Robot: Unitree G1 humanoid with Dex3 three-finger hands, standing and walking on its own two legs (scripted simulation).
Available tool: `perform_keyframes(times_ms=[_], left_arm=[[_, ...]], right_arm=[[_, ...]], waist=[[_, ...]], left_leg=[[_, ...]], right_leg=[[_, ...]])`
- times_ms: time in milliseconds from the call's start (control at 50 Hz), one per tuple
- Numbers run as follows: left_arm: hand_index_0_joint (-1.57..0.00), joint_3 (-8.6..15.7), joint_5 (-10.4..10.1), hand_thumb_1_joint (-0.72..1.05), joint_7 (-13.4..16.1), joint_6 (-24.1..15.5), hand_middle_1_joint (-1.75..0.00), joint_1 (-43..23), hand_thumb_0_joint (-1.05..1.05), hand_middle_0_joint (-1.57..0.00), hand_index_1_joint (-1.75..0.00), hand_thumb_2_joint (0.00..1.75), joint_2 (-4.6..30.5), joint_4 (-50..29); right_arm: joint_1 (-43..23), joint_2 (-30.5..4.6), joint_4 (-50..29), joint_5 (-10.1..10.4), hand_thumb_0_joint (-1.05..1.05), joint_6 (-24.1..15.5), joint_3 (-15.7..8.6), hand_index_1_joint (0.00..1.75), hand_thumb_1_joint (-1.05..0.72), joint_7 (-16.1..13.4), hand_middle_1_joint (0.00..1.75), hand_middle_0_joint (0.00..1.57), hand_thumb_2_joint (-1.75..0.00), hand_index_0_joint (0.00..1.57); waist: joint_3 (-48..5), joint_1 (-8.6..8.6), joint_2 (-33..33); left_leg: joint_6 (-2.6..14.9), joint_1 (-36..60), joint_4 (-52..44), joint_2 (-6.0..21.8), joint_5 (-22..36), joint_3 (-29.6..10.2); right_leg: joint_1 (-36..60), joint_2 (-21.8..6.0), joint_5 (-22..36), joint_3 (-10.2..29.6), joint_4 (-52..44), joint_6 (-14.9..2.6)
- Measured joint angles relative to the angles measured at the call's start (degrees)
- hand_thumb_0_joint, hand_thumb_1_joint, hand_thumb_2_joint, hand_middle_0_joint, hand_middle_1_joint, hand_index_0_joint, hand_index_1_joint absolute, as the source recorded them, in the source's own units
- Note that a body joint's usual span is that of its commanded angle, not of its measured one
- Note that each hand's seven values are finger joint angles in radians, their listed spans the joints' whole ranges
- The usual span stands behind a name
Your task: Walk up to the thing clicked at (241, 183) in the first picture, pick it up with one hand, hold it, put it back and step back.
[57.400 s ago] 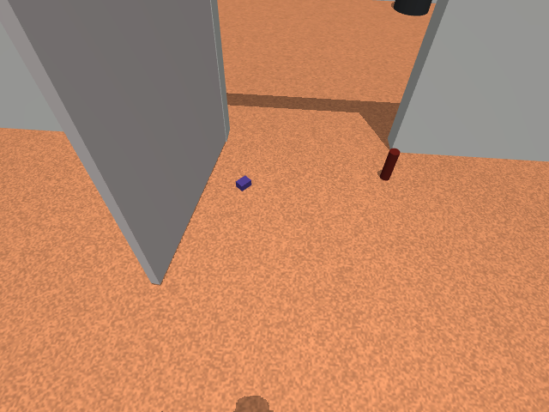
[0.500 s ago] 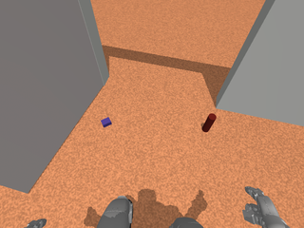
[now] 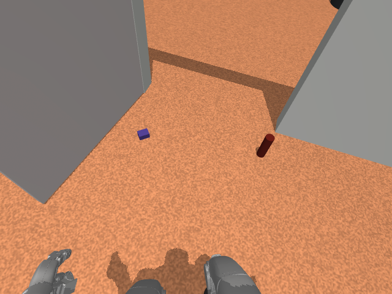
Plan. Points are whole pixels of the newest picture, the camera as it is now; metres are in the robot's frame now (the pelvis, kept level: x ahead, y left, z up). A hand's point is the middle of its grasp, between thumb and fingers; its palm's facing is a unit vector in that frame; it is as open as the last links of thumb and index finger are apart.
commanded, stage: step back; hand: left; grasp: from above
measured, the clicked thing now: (143, 134) +0.99 +0.25 -0.74
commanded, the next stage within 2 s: stand in 1.24 s
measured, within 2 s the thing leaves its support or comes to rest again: neither
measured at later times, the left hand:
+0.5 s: hand out of the picture -0.05 +0.26 -0.14, palm faces -0.02 -0.91 -0.41, open 7.4 cm
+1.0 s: hand out of the picture +0.03 +0.21 -0.13, palm faces +0.00 -0.93 -0.37, open 7.4 cm
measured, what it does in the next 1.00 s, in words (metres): steps on the spot: right foot, then left foot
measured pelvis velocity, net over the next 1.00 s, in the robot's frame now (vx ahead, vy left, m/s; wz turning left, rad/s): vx -0.09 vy -0.04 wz -0.01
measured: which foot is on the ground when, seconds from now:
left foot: down 0.00-0.26, up 0.28-0.48, down 0.50-0.84, up 0.86-1.00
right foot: up 0.00-0.20, down 0.22-0.54, up 0.56-0.78, down 0.80-1.00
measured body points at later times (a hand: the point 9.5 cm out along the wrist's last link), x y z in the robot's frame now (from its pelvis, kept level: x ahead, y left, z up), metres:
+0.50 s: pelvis -0.12 -0.01 +0.00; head -0.10 -0.03 +0.45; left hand -0.05 +0.31 -0.11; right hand -0.08 -0.33 -0.13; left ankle -0.12 +0.12 -0.73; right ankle -0.13 -0.15 -0.73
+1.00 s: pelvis -0.09 -0.04 +0.00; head -0.08 -0.06 +0.45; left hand +0.03 +0.26 -0.10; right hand -0.04 -0.36 -0.13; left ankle -0.09 +0.10 -0.69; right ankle -0.05 -0.15 -0.73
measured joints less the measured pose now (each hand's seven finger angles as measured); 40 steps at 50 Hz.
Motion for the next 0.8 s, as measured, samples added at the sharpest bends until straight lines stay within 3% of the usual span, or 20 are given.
perform_keyframes(times_ms=[40,80,140,200,240,260,300,340,400,480,540,600,660,760,800], left_arm=[[-0.21,0.05,-0.31,0.91,-0.21,-0.17,-0.30,1.26,0.01,-0.21,-0.30,0.89,0.10,0.29],[-0.21,0.26,-0.21,0.91,-0.24,-0.59,-0.30,2.15,0.01,-0.21,-0.30,0.89,0.29,0.55],[-0.21,0.27,0.12,0.91,-0.29,-1.76,-0.30,3.48,0.01,-0.21,-0.30,0.89,0.69,1.51],[-0.21,0.01,0.30,0.91,-0.58,-3.24,-0.30,5.33,0.01,-0.21,-0.30,0.89,1.10,3.58],[-0.21,-0.01,0.78,0.91,-0.53,-4.20,-0.30,5.55,0.01,-0.21,-0.30,0.89,-0.35,6.23],[-0.21,-0.21,1.12,0.91,-0.68,-4.56,-0.30,6.18,0.01,-0.21,-0.30,0.89,-1.08,7.05],[-0.21,-0.58,1.63,0.91,-1.06,-4.79,-0.30,8.39,0.01,-0.21,-0.30,0.89,-1.27,7.78],[-0.21,-0.60,1.79,0.91,-1.06,-4.71,-0.30,9.85,0.01,-0.21,-0.30,0.89,-1.30,8.75],[-0.21,-0.37,1.86,0.90,-1.02,-5.08,-0.30,10.01,0.01,-0.21,-0.30,0.89,-1.53,9.48],[-0.21,-0.07,2.05,0.90,-1.59,-5.82,-0.30,8.85,0.01,-0.21,-0.30,0.89,-0.83,8.55],[-0.21,0.16,1.67,0.90,-1.62,-5.37,-0.30,7.52,0.01,-0.21,-0.30,0.89,0.83,8.20],[-0.21,0.06,1.07,0.90,-1.52,-4.61,-0.30,7.56,0.01,-0.21,-0.30,0.89,1.43,9.43],[-0.21,0.22,0.68,0.91,-1.85,-4.81,-0.30,7.09,0.01,-0.21,-0.30,0.89,2.38,9.67],[-0.20,0.61,0.51,0.91,-2.20,-5.63,-0.30,5.35,0.01,-0.21,-0.30,0.89,2.73,9.28],[-0.20,0.57,0.43,0.91,-2.07,-6.16,-0.30,4.62,0.01,-0.21,-0.30,0.89,2.34,9.28]], right_arm=[[-0.69,-0.04,-0.66,0.09,0.00,-0.06,0.18,0.30,-0.90,-0.29,0.30,0.20,-0.89,0.21],[-2.02,-0.33,-1.55,0.28,0.00,-0.31,0.08,0.30,-0.90,-0.37,0.30,0.20,-0.89,0.21],[-4.55,-0.93,-3.03,0.50,0.00,-0.79,-0.27,0.30,-0.90,-0.33,0.30,0.20,-0.89,0.21],[-7.00,-1.70,-4.24,0.33,0.00,-0.79,-0.41,0.30,-0.90,0.23,0.30,0.20,-0.89,0.21],[-8.19,-3.01,-3.96,0.47,0.00,-0.36,-0.90,0.30,-0.90,0.42,0.30,0.20,-0.89,0.21],[-7.90,-3.30,-3.46,0.62,0.00,-0.01,-1.16,0.30,-0.90,0.33,0.30,0.20,-0.89,0.21],[-6.08,-2.79,-1.95,0.74,0.00,0.65,-1.26,0.30,-0.91,0.24,0.30,0.20,-0.89,0.20],[-4.46,-2.68,-0.28,1.16,0.00,0.79,-1.19,0.30,-0.91,0.79,0.30,0.20,-0.89,0.20],[-1.69,-3.31,1.75,1.49,0.00,0.28,-1.35,0.30,-0.91,1.14,0.30,0.20,-0.89,0.20],[1.45,-3.44,4.58,1.05,0.00,-0.54,-1.40,0.30,-0.91,1.69,0.30,0.20,-0.89,0.20],[1.77,-1.38,6.47,0.68,0.00,-1.67,-1.58,0.30,-0.91,1.73,0.30,0.20,-0.89,0.20],[3.11,-0.16,5.89,0.45,0.00,-3.19,-1.50,0.30,-0.91,2.09,0.30,0.20,-0.89,0.20],[4.17,0.47,5.45,0.19,0.00,-3.87,-1.36,0.30,-0.90,2.03,0.30,0.20,-0.89,0.21],[4.82,-0.43,4.79,0.39,0.00,-4.12,-1.46,0.30,-0.90,1.74,0.30,0.20,-0.89,0.21],[4.71,-1.29,4.62,0.68,0.00,-3.48,-1.42,0.30,-0.90,1.53,0.30,0.20,-0.89,0.21]], waist=[[-1.44,0.77,0.02],[-1.80,1.52,0.03],[-1.54,2.58,0.06],[-1.76,3.15,0.49],[-0.86,2.46,4.42],[-1.12,2.03,5.99],[-3.74,3.41,5.20],[-5.46,4.21,4.21],[-6.78,3.45,4.76],[-7.21,2.97,4.99],[-5.16,3.42,1.09],[-6.24,2.06,0.53],[-6.44,1.08,0.20],[-5.69,0.11,0.17],[-5.66,0.07,0.71]], left_leg=[[-0.34,-1.11,-1.48,0.97,1.90,0.42],[-0.64,-2.45,-2.05,1.65,3.43,0.84],[-0.89,-4.68,-1.59,2.50,5.00,2.07],[-1.45,-7.49,1.03,3.59,5.27,3.72],[-1.21,-8.88,4.05,5.89,4.81,1.97],[-0.84,-9.35,5.31,5.78,2.21,0.12],[-1.24,-10.02,8.78,2.64,-4.75,-1.99],[-1.48,-9.34,12.12,0.38,-5.34,-2.97],[-1.89,-7.12,12.55,-0.66,-4.57,-4.34],[-2.31,-1.21,2.96,0.26,-6.84,-2.47],[-1.94,2.75,-4.59,-2.06,1.64,0.00],[-0.70,2.86,-5.61,-1.63,1.69,-0.06],[-0.75,4.12,-7.84,-0.51,2.53,-0.52],[-2.31,5.02,-7.50,0.57,1.82,-0.88],[-2.98,4.49,-5.00,1.07,0.03,-0.92]], right_leg=[[0.49,1.58,0.34,1.91,5.88,-0.09],[2.90,1.44,0.63,2.54,5.90,0.44],[8.59,-1.17,0.88,1.34,-4.73,1.23],[15.26,-3.72,2.78,-1.02,-21.28,0.94],[18.04,-1.61,7.37,-2.99,-26.86,0.83],[18.29,-0.84,7.97,-3.84,-27.05,0.72],[16.82,-1.80,7.93,-2.69,-25.93,-0.06],[16.24,-3.16,8.41,-1.56,-26.21,-0.40],[15.87,-4.31,9.82,-2.66,-27.67,0.10],[14.47,-5.48,10.03,-4.64,-27.42,0.76],[13.94,-8.28,9.29,-3.21,-25.23,0.94],[10.60,-6.48,3.14,-3.08,-17.39,-0.46],[8.14,-5.52,2.69,-4.15,-13.61,-0.98],[8.07,-5.89,5.08,-5.33,-20.63,-0.74],[9.94,-5.55,8.93,-6.05,-26.68,-0.86]])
